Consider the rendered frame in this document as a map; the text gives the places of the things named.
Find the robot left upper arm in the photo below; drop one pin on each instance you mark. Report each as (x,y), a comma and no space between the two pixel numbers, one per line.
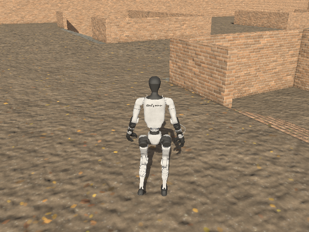
(136,110)

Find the right robot hand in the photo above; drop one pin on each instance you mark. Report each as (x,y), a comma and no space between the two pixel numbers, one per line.
(181,140)

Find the robot right forearm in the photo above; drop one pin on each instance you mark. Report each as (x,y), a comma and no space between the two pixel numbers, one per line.
(178,129)

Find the robot left forearm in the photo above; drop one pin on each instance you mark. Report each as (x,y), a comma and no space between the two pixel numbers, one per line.
(131,127)

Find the right robot thigh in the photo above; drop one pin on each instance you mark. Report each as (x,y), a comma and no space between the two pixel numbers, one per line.
(166,143)

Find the robot left foot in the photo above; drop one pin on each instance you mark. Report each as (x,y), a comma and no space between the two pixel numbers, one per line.
(141,191)

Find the robot right upper arm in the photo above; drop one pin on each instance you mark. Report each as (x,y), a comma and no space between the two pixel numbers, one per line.
(172,110)

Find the left robot hand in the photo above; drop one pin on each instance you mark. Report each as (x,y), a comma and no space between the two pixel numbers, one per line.
(128,136)

